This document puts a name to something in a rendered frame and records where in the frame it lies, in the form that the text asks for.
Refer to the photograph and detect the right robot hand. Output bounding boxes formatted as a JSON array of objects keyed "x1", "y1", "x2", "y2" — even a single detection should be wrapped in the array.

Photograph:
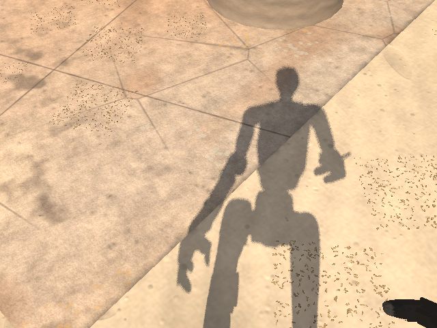
[{"x1": 382, "y1": 297, "x2": 437, "y2": 328}]

